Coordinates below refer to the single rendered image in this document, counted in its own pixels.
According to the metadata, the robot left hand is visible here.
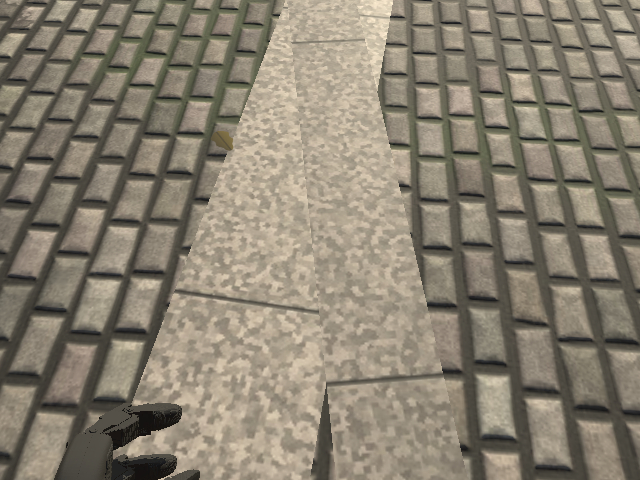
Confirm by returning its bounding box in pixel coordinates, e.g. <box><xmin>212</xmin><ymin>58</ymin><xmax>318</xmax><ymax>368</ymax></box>
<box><xmin>54</xmin><ymin>403</ymin><xmax>200</xmax><ymax>480</ymax></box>

